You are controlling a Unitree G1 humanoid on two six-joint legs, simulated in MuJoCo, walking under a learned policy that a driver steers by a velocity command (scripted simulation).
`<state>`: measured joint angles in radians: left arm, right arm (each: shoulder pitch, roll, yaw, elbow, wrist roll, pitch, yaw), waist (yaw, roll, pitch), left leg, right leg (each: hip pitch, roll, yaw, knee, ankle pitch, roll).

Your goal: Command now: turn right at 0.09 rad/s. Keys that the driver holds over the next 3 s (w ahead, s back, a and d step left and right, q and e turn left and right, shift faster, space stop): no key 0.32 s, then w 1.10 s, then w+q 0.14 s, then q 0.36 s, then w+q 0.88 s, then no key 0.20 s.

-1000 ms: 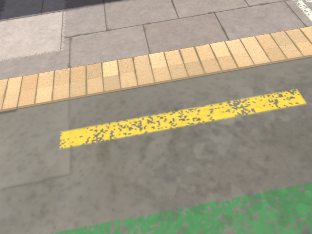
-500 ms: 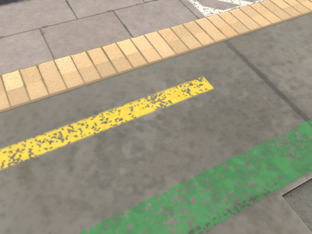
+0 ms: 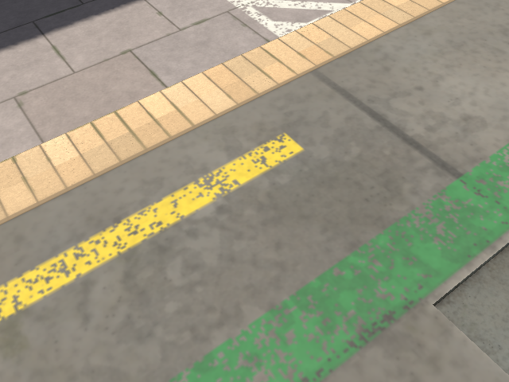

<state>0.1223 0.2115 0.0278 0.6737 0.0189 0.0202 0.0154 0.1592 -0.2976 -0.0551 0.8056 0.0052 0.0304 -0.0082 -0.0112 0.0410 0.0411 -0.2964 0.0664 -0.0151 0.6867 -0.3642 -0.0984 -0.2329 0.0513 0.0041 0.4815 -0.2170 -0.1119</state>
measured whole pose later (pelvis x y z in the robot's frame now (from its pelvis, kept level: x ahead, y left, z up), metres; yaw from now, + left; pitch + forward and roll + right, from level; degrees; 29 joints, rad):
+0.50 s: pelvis +0.03 +0.02 -0.01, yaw +0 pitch -1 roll +0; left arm 0.23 0.25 0.08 0.91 -0.03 -0.01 0.02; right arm 0.26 -0.25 -0.04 0.93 0.02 -0.03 -0.02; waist -0.01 0.01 0.01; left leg -0.14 0.03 0.01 0.50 -0.35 0.01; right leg -0.29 0.01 -0.02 0.74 -0.47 -0.05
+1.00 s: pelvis +0.24 -0.01 -0.01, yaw +0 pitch +1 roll -1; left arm 0.45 0.21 0.04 1.02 -0.01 -0.08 0.01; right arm -0.03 -0.25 -0.04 0.79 0.02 -0.07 0.04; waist 0.09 0.04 0.04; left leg -0.62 0.06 0.02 0.56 0.05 0.02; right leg 0.17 0.04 -0.04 0.15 -0.33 -0.03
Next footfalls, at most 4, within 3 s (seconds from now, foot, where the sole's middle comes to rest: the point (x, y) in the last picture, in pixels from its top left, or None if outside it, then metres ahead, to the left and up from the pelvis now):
0.04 left None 0.03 0.14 -0.78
0.60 right None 0.12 -0.11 -0.78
1.08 left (233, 381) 0.49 0.11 -0.78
1.60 right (314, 273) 0.80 -0.13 -0.78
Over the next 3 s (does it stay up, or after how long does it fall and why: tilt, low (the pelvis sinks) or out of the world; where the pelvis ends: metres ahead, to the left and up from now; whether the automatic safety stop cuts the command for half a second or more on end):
stays up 1.11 0.24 -0.01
